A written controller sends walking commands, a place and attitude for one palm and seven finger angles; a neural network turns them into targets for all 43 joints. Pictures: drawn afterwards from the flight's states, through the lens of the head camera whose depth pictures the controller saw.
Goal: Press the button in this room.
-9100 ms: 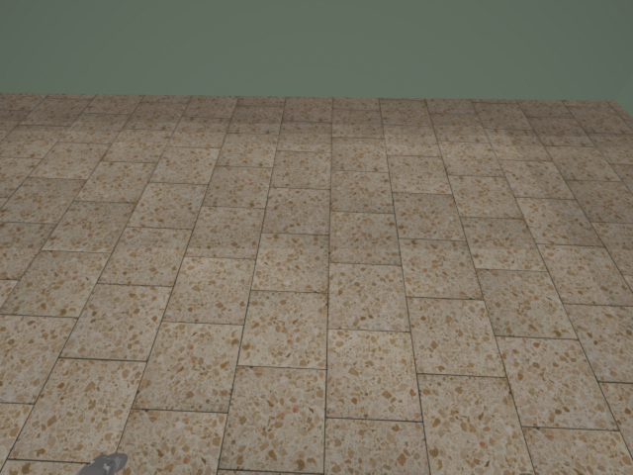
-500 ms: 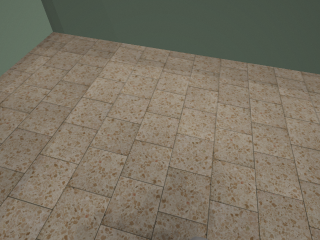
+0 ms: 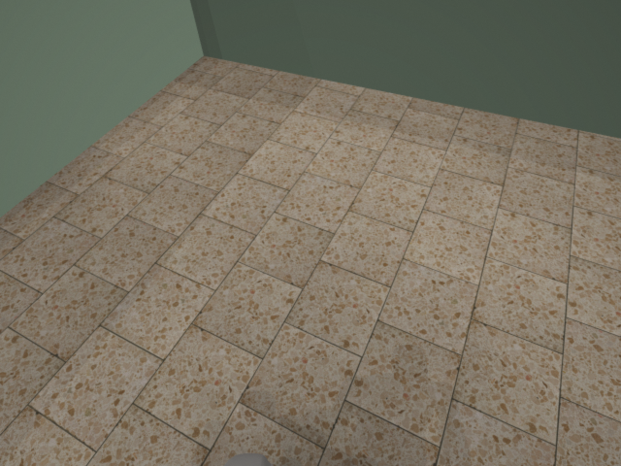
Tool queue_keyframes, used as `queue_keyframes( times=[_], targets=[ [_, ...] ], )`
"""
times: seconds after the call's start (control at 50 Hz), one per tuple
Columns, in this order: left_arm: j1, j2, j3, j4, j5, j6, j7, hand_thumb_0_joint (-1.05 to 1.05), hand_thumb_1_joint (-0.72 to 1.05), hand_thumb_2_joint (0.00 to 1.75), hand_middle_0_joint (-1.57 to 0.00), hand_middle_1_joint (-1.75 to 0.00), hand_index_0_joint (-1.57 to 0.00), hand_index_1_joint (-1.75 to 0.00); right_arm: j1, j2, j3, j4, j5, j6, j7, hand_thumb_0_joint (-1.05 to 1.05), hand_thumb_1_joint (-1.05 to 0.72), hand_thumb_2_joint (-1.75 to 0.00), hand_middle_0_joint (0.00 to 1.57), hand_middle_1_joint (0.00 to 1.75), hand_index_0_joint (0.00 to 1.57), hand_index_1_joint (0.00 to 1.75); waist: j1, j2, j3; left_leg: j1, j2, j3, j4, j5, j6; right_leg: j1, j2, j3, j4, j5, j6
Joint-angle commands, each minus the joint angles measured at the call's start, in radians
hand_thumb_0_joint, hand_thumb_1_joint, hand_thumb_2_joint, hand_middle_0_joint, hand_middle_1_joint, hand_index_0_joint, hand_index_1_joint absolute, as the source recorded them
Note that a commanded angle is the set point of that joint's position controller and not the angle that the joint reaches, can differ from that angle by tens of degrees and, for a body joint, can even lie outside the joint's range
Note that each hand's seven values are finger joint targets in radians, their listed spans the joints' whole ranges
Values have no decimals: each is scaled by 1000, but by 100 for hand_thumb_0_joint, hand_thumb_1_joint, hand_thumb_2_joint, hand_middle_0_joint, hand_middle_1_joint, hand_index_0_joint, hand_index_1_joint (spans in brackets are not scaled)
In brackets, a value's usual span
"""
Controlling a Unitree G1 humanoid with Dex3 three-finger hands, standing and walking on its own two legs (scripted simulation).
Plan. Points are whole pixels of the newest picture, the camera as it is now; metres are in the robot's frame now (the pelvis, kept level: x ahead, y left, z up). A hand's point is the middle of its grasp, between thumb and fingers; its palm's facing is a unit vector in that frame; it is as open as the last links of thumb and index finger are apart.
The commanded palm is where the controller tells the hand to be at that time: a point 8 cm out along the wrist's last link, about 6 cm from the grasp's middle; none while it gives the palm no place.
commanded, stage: turn or walk to find it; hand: left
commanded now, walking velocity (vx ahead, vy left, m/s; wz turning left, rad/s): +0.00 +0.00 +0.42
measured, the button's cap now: out of the picture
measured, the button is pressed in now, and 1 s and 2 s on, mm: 0 0 0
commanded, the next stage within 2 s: stand and wait in 1.62 s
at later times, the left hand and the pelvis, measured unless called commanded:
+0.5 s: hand out of the picture +0.03 +0.27 -0.16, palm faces +0.21 -0.95 -0.24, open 7.4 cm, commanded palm none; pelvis -0.02 +0.05 +0.00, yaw +11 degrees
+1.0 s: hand out of the picture -0.08 +0.21 -0.16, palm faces +0.42 -0.87 -0.24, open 7.4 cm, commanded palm none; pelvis -0.05 +0.01 +0.00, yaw +25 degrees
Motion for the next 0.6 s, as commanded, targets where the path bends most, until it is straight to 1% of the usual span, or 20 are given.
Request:
queue_keyframes(
  times=[0.0,0.02,0.04,0.06,0.08,0.1,0.12,0.14,0.16,0.18,0.2,0.22,0.24,0.28,0.36,0.42,0.48,0.52,0.54,0.58],
  targets=[
    [85,249,70,-30,4,-18,13,0,90,90,-20,-30,-20,-30,-105,-32,9,-100,11,-44,-5,0,-90,-90,20,30,20,30,78,-220,-91,-23,-3,61,-204,-73,3,152,-257,175,-121,421,-136],
    [82,257,73,-26,3,-15,13,0,90,90,-20,-30,-20,-30,-90,-31,11,-97,13,-46,-7,0,-90,-90,20,30,20,30,72,-228,-100,15,-8,76,-244,-56,7,136,-263,167,-106,428,-133],
    [69,257,74,-22,3,-13,12,0,90,90,-20,-30,-20,-30,-68,-31,11,-91,13,-49,-9,0,-90,-90,20,30,20,30,57,-230,-114,48,-16,89,-312,-29,11,136,-253,153,-77,442,-118],
    [57,258,74,-21,0,-10,11,0,90,90,-20,-30,-20,-30,-39,-36,12,-84,13,-54,-10,0,-90,-90,20,30,20,30,39,-224,-124,105,-19,100,-405,38,15,116,-244,128,-40,430,-93],
    [38,245,74,-21,-8,-5,10,0,90,90,-20,-30,-20,-30,1,-48,9,-74,12,-61,-9,0,-90,-90,20,30,20,30,13,-177,-138,203,-8,90,-542,160,24,66,-223,85,30,372,-49],
    [46,211,69,-34,-18,2,8,0,90,90,-20,-30,-20,-30,39,-106,-2,-67,7,-73,-9,0,-90,-90,20,30,20,30,-11,-17,-165,347,78,-18,-646,302,57,-68,-166,37,174,219,9],
    [37,143,53,-74,-21,9,0,0,90,90,-20,-30,-20,-30,62,-207,-24,-74,-1,-77,-13,0,-90,-90,20,30,20,30,-22,288,-132,428,326,-332,-672,625,167,-335,-34,5,363,-266,85],
    [-52,149,42,-86,-9,25,10,0,90,90,-20,-30,-20,-30,105,-226,-30,-49,-1,-71,-25,0,-90,-90,20,30,20,30,-66,283,-122,335,367,-359,-694,649,219,-319,-15,110,496,-370,81],
    [-84,147,48,-82,-12,30,11,0,90,90,-20,-30,-20,-30,78,-205,-24,-48,-3,-71,-35,0,-90,-90,20,30,20,30,-50,255,-88,291,331,-335,-694,609,225,-339,-15,159,565,-326,76],
    [-77,157,50,-68,-14,27,3,0,90,90,-20,-30,-20,-30,22,-177,-15,-61,-1,-72,-40,0,-90,-90,20,30,20,30,-25,198,-71,287,296,-292,-682,579,227,-359,-20,173,601,-254,77],
    [-63,154,53,-49,-14,23,-4,0,90,90,-20,-30,-20,-30,-21,-153,-5,-74,-2,-75,-41,0,-90,-90,20,30,20,30,-6,159,-56,271,252,-238,-677,596,217,-343,-17,176,613,-193,81],
    [-33,154,52,-33,-14,20,-7,0,90,90,-20,-30,-20,-30,-42,-143,1,-81,-1,-80,-41,0,-90,-90,20,30,20,30,11,137,-67,288,223,-200,-672,622,209,-334,-10,171,617,-157,86],
    [-26,156,51,-25,-14,19,-8,0,90,90,-20,-30,-20,-30,-38,-142,2,-82,2,-83,-42,0,-90,-90,20,30,20,30,9,118,-80,304,207,-184,-669,653,205,-327,-5,171,614,-137,89],
    [-19,156,51,-24,-15,18,-7,0,90,90,-20,-30,-20,-30,-23,-137,0,-81,5,-86,-42,0,-90,-90,20,30,20,30,8,107,-97,336,199,-177,-669,682,209,-324,1,174,594,-120,96],
    [-51,150,47,-46,-15,22,0,0,90,90,-20,-30,-20,-30,4,-142,-7,-84,2,-81,-39,0,-90,-90,20,30,20,30,-7,98,-87,334,206,-243,-676,620,229,-318,12,184,524,-135,106],
    [-91,145,45,-66,-16,21,1,0,90,90,-20,-30,-20,-30,18,-145,-14,-84,-2,-76,-37,0,-90,-90,20,30,20,30,-23,100,-85,327,207,-291,-677,572,239,-298,26,188,456,-164,101],
    [-107,135,43,-81,-18,16,3,0,90,90,-20,-30,-20,-30,23,-145,-19,-88,-7,-70,-35,0,-90,-90,20,30,20,30,-27,109,-86,297,201,-337,-663,565,244,-248,45,187,363,-186,90],
    [-76,127,41,-84,-22,13,6,0,90,90,-20,-30,-20,-30,-2,-153,-21,-97,-9,-65,-34,0,-90,-90,20,30,20,30,-11,123,-109,263,193,-352,-648,560,242,-174,61,182,273,-183,80],
    [-67,126,40,-83,-23,10,6,0,90,90,-20,-30,-20,-30,-3,-150,-22,-101,-9,-64,-33,0,-90,-90,20,30,20,30,-8,130,-111,244,176,-355,-636,572,234,-140,73,176,211,-166,75],
    [-12,137,42,-73,-24,2,8,0,90,90,-20,-30,-20,-30,-19,-144,-25,-104,-5,-62,-29,0,-90,-90,20,30,20,30,21,115,-120,179,140,-352,-597,546,206,-22,87,163,48,-52,69]
  ],
)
